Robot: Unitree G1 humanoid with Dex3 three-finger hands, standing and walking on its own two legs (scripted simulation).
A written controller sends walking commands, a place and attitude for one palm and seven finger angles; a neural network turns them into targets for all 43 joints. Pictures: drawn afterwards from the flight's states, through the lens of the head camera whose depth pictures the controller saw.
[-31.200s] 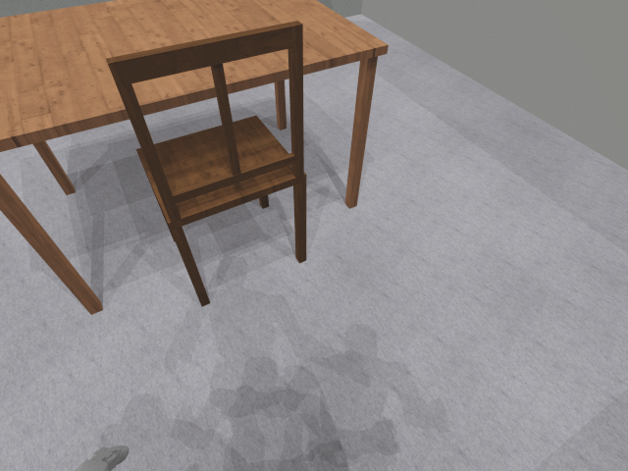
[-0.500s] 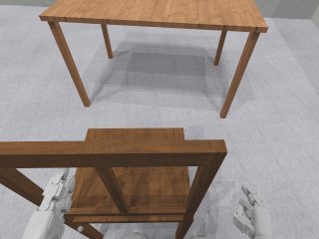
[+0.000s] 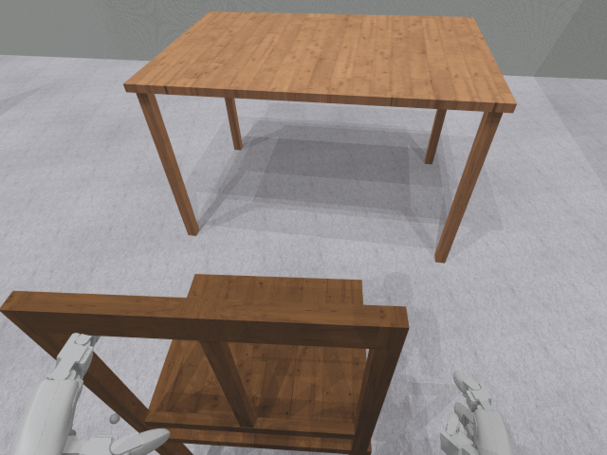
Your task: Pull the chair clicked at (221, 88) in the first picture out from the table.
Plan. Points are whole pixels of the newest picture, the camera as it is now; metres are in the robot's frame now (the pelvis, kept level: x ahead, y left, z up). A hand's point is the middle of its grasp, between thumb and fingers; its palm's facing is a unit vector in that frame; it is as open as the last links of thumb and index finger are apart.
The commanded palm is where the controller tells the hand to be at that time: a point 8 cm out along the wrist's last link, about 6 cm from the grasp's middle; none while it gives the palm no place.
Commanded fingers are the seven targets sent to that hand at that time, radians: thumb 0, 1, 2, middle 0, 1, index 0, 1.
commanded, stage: draw the hand back to the body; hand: left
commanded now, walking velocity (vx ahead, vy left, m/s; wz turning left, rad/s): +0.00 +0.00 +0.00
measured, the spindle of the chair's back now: (232, 386) +0.23 +0.14 -0.05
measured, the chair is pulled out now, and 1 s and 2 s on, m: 0.73 0.72 0.74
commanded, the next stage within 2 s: step back with the hand held close in 0.72 s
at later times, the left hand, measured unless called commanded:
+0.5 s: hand (100, 397) +0.15 +0.24 +0.08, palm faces +0.29 -0.79 -0.54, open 7.0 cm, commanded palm +0.15 +0.29 +0.20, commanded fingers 0.00 0.90 0.90 -0.20 -0.30 -0.20 -0.30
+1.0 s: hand (97, 392) +0.16 +0.25 +0.08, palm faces +0.27 -0.83 -0.49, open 6.8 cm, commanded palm +0.13 +0.28 +0.20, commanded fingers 0.00 0.90 0.90 -0.20 -0.30 -0.20 -0.30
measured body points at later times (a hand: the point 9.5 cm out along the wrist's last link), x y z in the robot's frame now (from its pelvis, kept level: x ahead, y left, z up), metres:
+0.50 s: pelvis +0.02 -0.02 +0.02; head +0.03 -0.06 +0.46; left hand +0.13 +0.28 +0.11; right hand +0.23 -0.23 -0.08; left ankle -0.01 +0.14 -0.71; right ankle +0.01 -0.13 -0.71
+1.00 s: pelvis -0.01 -0.02 +0.02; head +0.04 -0.03 +0.47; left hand +0.14 +0.29 +0.11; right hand +0.20 -0.23 -0.07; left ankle -0.01 +0.14 -0.71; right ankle +0.01 -0.13 -0.71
